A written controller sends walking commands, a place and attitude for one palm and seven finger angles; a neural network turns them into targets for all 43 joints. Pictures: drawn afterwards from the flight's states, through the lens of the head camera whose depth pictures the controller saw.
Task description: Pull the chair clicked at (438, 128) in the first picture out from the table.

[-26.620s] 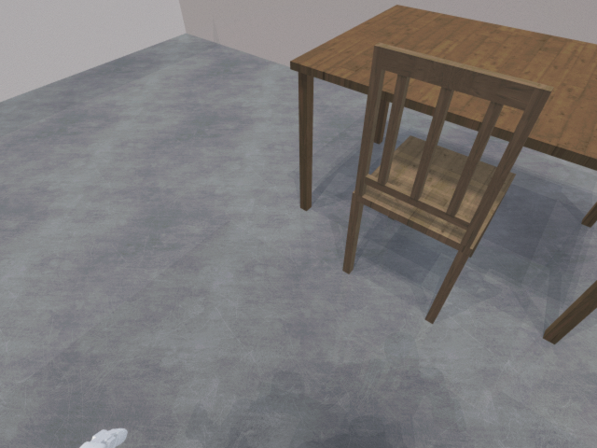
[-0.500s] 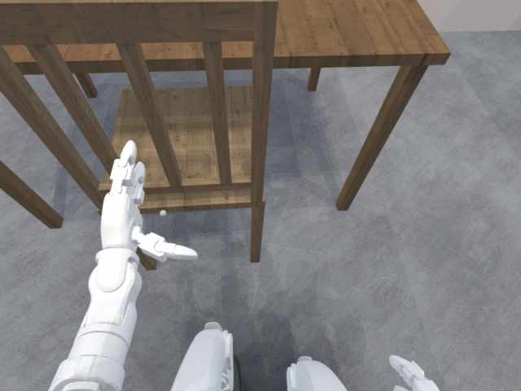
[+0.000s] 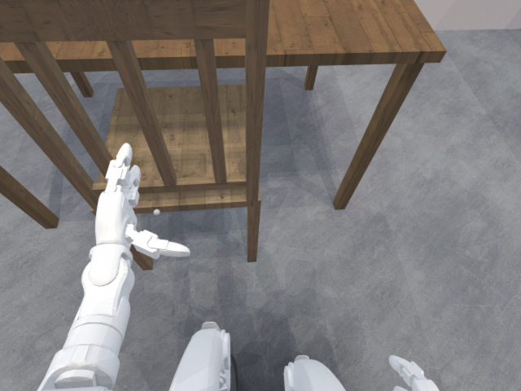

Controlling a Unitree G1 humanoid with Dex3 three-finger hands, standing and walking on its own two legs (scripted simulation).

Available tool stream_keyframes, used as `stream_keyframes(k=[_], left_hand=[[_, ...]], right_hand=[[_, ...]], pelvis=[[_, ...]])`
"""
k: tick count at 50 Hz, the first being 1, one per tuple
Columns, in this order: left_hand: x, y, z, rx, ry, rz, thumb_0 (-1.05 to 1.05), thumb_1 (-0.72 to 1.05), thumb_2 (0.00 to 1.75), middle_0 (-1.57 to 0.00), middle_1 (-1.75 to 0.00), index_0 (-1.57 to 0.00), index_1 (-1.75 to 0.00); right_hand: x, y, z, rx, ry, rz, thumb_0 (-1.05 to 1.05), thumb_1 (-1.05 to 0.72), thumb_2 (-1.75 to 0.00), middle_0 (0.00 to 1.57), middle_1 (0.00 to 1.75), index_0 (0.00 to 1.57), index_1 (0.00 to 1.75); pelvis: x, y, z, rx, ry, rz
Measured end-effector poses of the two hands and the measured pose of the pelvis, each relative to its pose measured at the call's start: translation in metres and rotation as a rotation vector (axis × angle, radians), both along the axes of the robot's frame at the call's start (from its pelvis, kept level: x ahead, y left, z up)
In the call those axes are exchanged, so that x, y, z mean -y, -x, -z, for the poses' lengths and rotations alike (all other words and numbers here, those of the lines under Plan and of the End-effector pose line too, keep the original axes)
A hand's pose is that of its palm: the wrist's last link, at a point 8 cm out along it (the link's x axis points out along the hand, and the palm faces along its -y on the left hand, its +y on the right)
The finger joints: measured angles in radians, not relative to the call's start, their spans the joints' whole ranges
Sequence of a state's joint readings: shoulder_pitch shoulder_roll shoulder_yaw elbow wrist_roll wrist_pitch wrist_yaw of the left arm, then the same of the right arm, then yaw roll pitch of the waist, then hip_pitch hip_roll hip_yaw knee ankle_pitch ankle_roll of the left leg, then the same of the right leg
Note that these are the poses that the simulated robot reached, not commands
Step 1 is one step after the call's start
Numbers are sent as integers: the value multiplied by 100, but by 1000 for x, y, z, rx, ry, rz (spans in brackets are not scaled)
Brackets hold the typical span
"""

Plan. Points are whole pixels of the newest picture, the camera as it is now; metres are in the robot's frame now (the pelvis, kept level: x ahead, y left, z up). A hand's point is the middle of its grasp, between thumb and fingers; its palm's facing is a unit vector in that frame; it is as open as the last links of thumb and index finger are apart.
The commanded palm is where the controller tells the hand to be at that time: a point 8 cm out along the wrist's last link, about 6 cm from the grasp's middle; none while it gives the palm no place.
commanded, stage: aim the fingers beside a spindle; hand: left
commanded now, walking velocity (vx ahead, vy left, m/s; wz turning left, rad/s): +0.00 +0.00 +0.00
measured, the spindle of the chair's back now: (151, 128) +0.53 +0.20 +0.04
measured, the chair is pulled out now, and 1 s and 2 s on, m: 0.00 0.00 0.00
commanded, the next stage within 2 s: push the fingers through the gap in 0.68 s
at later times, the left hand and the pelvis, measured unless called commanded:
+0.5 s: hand (157, 210) +0.38 +0.17 +0.03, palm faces +0.11 -0.99 -0.04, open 16.9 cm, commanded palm +0.36 +0.22 +0.03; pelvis +0.00 +0.00 +0.00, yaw +0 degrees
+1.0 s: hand (151, 200) +0.40 +0.18 +0.03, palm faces +0.11 -0.99 -0.04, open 16.9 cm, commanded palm +0.38 +0.22 +0.02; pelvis +0.00 +0.01 +0.00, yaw +0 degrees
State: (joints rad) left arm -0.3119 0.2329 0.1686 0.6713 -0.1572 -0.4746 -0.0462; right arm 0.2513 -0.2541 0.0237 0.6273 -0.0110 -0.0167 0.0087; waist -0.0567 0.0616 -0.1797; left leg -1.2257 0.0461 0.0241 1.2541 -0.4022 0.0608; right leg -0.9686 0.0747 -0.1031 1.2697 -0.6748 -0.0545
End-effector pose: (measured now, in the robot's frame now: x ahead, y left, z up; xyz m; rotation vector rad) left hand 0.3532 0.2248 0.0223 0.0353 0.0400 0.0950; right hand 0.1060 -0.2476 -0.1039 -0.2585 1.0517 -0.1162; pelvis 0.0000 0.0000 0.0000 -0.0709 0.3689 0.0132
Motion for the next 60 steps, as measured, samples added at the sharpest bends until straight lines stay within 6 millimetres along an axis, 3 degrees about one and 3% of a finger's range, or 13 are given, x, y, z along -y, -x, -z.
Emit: stream_keyframes(k=[6, 12, 20, 28, 33, 43, 48, 60], left_hand=[[10, -5, -2, 39, 2, 9, -1, -50, 30, -6, -8, -6, -8], [3, -12, -12, 51, -21, -15, -1, -49, 30, -6, -8, -6, -8], [1, -1, 2, -4, 3, -5, -1, -49, 30, -6, -8, -6, -8], [2, -4, -9, 60, -15, -8, -1, -50, 30, -6, -8, -6, -8], [3, -10, -5, 24, -8, 4, -1, -50, 30, -6, -8, -6, -8], [-3, 1, -6, 40, -8, -26, -1, -49, 30, -6, -8, -6, -8], [-10, -10, -7, 53, -16, -27, -1, -50, 30, -6, -8, -6, -8], [3, -39, -6, 25, 5, -8, -1, -50, 30, -6, -8, -6, -8]], right_hand=[[4, -2, 0, 13, 18, 3, 1, -91, -90, 20, 30, 20, 30], [3, -1, 1, 16, 2, 12, 1, -91, -90, 20, 30, 20, 30], [0, 0, 1, 2, -6, 9, 1, -91, -90, 20, 30, 20, 30], [-1, -3, 1, 10, 5, 0, 1, -91, -90, 20, 30, 20, 30], [-2, -4, 0, 18, 2, 4, 1, -91, -90, 20, 30, 20, 30], [-5, -3, -2, 15, 3, -1, 1, -91, -90, 20, 30, 20, 30], [-4, -2, 2, 8, 15, -9, 1, -91, -90, 20, 30, 20, 30], [-3, 18, 2, -34, 19, 30, 1, -91, -90, 20, 30, 20, 30]], pelvis=[[0, 1, 2, -3, 2, 3], [0, 0, 1, -6, -5, 11], [-1, -1, 0, -6, -3, 8], [-2, 0, 1, -1, 1, 4], [-3, 0, 1, -5, 2, 6], [-5, -1, 0, 1, 2, 8], [-5, 2, 4, -4, 10, 0], [-8, 2, 3, -23, 10, 13]])
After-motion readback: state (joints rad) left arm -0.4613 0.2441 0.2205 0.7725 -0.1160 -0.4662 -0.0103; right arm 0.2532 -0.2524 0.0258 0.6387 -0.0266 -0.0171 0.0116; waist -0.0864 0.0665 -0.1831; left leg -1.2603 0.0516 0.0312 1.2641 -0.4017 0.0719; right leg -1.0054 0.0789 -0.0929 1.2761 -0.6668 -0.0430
